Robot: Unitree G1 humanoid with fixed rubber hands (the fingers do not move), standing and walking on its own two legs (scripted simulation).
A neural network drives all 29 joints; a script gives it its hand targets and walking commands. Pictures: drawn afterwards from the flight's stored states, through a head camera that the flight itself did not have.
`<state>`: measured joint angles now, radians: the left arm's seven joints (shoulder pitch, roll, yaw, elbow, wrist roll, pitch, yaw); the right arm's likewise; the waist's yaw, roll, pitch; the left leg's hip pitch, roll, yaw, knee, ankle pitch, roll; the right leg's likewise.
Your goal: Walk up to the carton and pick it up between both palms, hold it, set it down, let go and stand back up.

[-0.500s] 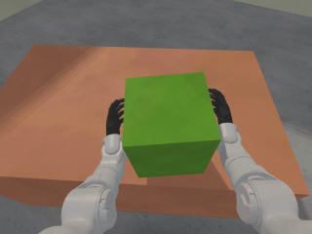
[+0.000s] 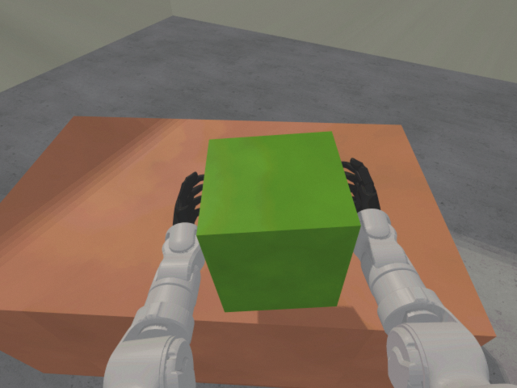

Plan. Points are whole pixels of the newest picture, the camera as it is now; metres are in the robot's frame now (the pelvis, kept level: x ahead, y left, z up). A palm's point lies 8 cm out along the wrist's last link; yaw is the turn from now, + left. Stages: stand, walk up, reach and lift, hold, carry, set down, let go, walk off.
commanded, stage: reach and lift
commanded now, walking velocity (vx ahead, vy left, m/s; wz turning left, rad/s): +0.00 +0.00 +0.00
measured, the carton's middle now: (275, 226) +0.38 +0.00 +0.04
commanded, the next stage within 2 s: hold in 1.56 s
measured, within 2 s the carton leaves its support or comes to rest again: neither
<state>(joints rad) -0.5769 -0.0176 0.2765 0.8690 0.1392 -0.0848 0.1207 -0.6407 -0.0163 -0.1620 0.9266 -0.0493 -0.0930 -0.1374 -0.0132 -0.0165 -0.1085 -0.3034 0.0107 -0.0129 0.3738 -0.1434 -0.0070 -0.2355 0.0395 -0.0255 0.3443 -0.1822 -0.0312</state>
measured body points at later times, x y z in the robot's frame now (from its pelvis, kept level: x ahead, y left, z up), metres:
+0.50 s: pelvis +0.00 +0.01 +0.00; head -0.04 +0.03 +0.45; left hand +0.37 +0.16 +0.13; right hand +0.37 -0.14 +0.13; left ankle +0.03 +0.12 -0.75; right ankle -0.01 -0.10 -0.75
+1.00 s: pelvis +0.00 +0.01 +0.00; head -0.04 +0.03 +0.45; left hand +0.37 +0.16 +0.15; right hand +0.37 -0.14 +0.15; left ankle +0.03 +0.12 -0.75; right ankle -0.01 -0.10 -0.75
